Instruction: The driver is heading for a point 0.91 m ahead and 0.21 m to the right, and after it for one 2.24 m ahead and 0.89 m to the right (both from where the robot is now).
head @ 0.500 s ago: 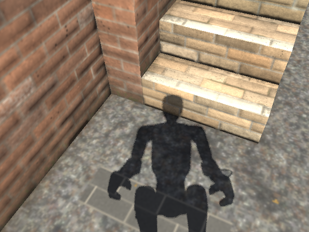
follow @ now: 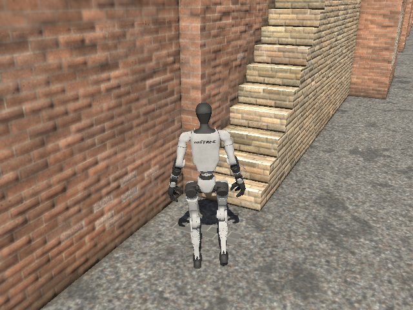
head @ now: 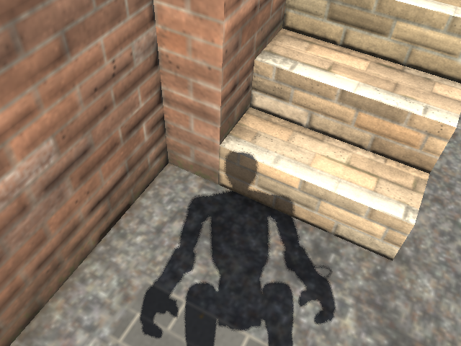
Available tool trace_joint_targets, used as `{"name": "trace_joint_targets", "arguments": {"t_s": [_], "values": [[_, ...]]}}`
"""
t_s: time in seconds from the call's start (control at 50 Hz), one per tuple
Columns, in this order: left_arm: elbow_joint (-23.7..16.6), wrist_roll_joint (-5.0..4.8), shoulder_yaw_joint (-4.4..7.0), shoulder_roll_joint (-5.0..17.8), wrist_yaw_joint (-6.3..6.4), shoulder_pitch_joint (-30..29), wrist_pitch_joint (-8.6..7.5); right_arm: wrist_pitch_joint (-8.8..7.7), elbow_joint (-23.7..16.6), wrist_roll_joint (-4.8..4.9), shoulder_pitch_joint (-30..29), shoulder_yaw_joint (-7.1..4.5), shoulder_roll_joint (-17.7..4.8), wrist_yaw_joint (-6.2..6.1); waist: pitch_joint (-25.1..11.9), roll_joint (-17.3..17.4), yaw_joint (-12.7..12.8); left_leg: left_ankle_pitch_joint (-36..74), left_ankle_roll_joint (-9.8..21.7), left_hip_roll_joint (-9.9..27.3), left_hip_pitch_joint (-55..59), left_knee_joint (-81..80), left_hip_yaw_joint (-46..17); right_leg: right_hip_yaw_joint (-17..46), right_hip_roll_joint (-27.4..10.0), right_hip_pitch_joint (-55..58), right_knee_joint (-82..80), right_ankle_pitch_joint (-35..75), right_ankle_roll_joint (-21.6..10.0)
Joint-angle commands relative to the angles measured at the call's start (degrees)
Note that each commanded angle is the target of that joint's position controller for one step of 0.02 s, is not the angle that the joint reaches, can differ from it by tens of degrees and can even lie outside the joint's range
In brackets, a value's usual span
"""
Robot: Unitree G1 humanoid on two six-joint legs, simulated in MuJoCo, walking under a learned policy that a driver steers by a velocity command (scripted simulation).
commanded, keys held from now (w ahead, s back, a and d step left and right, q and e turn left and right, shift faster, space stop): w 0.92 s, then w+e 0.08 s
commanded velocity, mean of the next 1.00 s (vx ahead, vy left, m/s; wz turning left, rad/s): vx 0.48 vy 0.00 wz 0.00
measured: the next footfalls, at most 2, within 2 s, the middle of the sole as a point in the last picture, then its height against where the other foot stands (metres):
right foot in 0.38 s outside the picture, level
left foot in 0.88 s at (209, 297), level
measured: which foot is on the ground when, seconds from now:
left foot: down 0.00-0.38, up 0.40-0.86, down 0.88-1.00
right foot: up 0.00-0.36, down 0.38-0.92, up 0.94-1.00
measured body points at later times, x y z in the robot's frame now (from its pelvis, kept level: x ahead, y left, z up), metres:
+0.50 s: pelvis +0.27 -0.04 -0.02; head +0.31 -0.05 +0.43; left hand +0.39 +0.22 -0.14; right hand +0.29 -0.30 -0.16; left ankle +0.14 +0.08 -0.64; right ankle +0.34 -0.10 -0.75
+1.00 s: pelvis +0.55 -0.02 -0.01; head +0.58 -0.01 +0.44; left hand +0.56 +0.24 -0.16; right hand +0.69 -0.26 -0.13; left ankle +0.62 +0.07 -0.75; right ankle +0.41 -0.12 -0.67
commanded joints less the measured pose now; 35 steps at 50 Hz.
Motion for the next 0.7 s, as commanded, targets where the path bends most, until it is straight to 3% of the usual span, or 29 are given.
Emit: {"name": "trace_joint_targets", "arguments": {"t_s": [0.02,0.06,0.08,0.16,0.26,0.3,0.34,0.36,0.38,0.4,0.42,0.44,0.46,0.48,0.5,0.54,0.58,0.6,0.62,0.7], "values": [[-3.17,0.79,0.61,3.59,-0.86,-2.17,-0.34,-1.61,-0.66,0.59,3.54,-1.24,-6.69,-0.49,3.23,6.12,-0.67,0.35,5.55,14.36,9.51,-15.01,-16.27,0.66,-3.88,-17.05,3.87,6.40,1.71],[-4.19,0.80,0.42,2.99,-0.93,-5.17,0.13,-1.93,1.27,1.14,6.49,-1.09,-6.26,-0.42,3.30,5.82,-0.89,10.21,6.11,13.72,10.55,-14.48,-12.94,-0.52,-4.25,-19.63,3.52,8.87,3.07],[-5.01,1.21,0.63,3.44,-1.01,-7.51,0.21,-1.85,1.86,0.84,7.64,-0.90,-5.65,-0.13,3.91,4.91,-1.45,13.61,6.16,13.58,10.51,-14.40,-11.79,-0.86,-4.43,-20.91,2.48,10.48,3.91],[-8.32,0.73,-0.15,1.85,-1.10,-15.88,0.40,-1.71,3.92,0.63,9.98,-0.65,-5.42,-0.07,5.47,6.02,-2.74,22.54,6.23,12.20,9.70,-14.05,-8.04,-3.00,-3.49,-20.95,-6.83,15.71,5.04],[-11.04,0.15,-0.78,1.78,-0.90,-23.17,0.22,-1.86,5.87,0.32,11.80,-0.77,-6.51,-0.75,6.99,5.99,-3.74,27.87,5.95,13.77,12.84,-13.59,-6.71,-4.58,-1.33,-15.75,-19.21,18.10,2.45],[-11.57,0.40,-0.83,2.16,-0.58,-23.54,-0.12,-2.18,6.23,0.16,10.38,-1.03,-7.63,-1.01,6.23,5.99,-2.46,37.99,5.35,14.96,14.47,-10.78,-5.81,-5.57,0.46,-10.75,-22.68,15.27,0.03],[-8.54,0.61,0.15,4.45,0.30,-13.99,-0.38,-2.37,6.29,0.01,8.96,-1.21,-8.10,-0.97,0.22,7.72,2.43,55.75,3.56,14.88,17.02,1.45,-4.59,-5.83,4.08,-0.04,-23.55,10.55,-3.06],[-5.13,0.79,0.92,5.94,0.85,-4.24,-0.72,-1.96,6.13,0.03,8.40,-1.35,-8.60,-0.89,-5.25,7.38,6.45,56.22,2.82,13.46,14.59,12.86,-3.46,-6.12,5.48,11.35,-26.27,10.12,-4.45],[-2.36,2.03,1.99,9.01,1.62,5.93,-1.17,-1.89,5.12,0.49,8.23,-0.98,-7.56,-0.68,-11.18,4.88,10.38,41.00,2.18,11.22,3.51,28.61,-2.28,1.51,-1.87,26.76,-26.97,4.98,-6.74],[-1.87,3.51,3.54,14.74,1.93,10.16,-1.43,-1.85,3.72,2.97,15.03,0.40,-0.56,0.12,-19.63,-8.86,7.01,0.49,-0.45,0.88,-18.99,53.56,0.37,31.29,-20.58,44.65,-30.12,-5.09,-14.43],[-1.61,1.18,3.17,12.36,1.32,7.33,-1.14,-2.04,4.90,1.85,13.41,-1.06,-5.83,0.05,-18.67,-5.86,6.57,-15.49,0.94,-1.88,-25.82,60.52,-7.23,44.63,-21.66,41.81,-39.43,-4.89,-15.11],[-2.54,0.09,2.67,10.25,1.24,-0.21,-1.28,-2.05,2.91,1.73,7.40,-1.46,-6.70,0.06,-7.85,-3.71,3.36,-8.47,1.31,2.34,-28.88,59.58,-7.23,32.82,-18.96,32.06,-40.20,-3.76,-12.84],[-3.29,-0.09,1.73,6.35,0.97,-4.21,-1.75,-2.35,2.25,1.52,4.58,-1.03,-5.88,0.28,-2.82,0.22,2.34,-4.06,1.32,4.58,-26.75,55.82,-6.54,25.34,-17.04,23.29,-41.86,4.07,-11.81],[-3.00,-0.04,1.21,4.60,0.96,-5.45,-2.24,-1.88,2.55,1.03,4.11,-0.95,-4.57,0.43,-0.39,1.20,0.51,-2.80,1.14,6.29,-23.58,52.47,-6.29,20.08,-14.56,17.54,-43.11,9.63,-10.18],[-1.91,-0.29,0.65,3.16,0.97,-5.68,-2.74,-0.83,2.60,-0.09,4.77,-0.79,-3.83,0.65,0.47,0.26,-1.35,-2.45,0.43,7.11,-19.85,49.68,-5.95,15.87,-12.48,13.06,-44.31,13.60,-8.71],[-0.08,-0.75,0.48,3.27,0.81,-3.44,-4.19,0.85,2.63,-1.01,5.07,-0.78,-2.47,1.30,0.32,-0.78,-2.51,-1.88,-0.60,6.97,-17.24,46.52,-4.64,11.77,-10.95,10.56,-45.46,19.82,-8.27],[1.33,-1.31,0.70,4.52,0.69,-1.81,-5.04,1.85,1.50,-1.17,1.73,-0.88,-2.43,1.67,1.89,-1.38,-2.89,1.33,-1.49,7.81,-19.92,41.87,-3.50,8.59,-9.71,10.21,-47.20,20.33,-7.68],[2.00,-1.10,0.72,5.58,0.90,-1.21,-5.75,2.41,1.03,-1.20,0.10,-0.42,-1.18,1.42,2.73,-1.74,-3.22,3.45,-1.98,8.18,-20.50,37.63,-3.36,7.89,-9.63,9.43,-48.23,20.41,-7.15],[2.51,-1.18,0.67,5.49,1.02,-0.40,-5.94,2.56,0.27,-1.20,-2.59,-0.42,-1.64,1.30,3.61,-1.35,-2.54,5.81,-2.46,8.29,-21.66,33.93,-2.61,6.99,-8.99,9.84,-48.75,20.58,-6.53],[4.41,-1.48,0.22,5.11,1.10,2.74,-6.04,1.58,-2.70,-0.32,-13.03,-0.34,-1.99,1.28,4.51,-2.28,0.73,14.39,-3.65,7.15,-22.97,18.17,-0.40,4.33,-7.42,14.15,-48.86,21.78,-3.75]]}}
